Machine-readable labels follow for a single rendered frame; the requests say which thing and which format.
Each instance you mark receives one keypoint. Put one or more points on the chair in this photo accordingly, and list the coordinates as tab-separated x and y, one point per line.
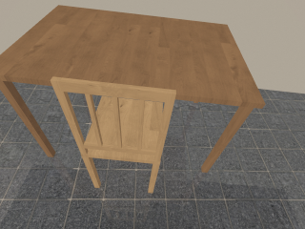
130	123

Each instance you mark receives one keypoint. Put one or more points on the table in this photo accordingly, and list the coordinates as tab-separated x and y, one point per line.
200	60

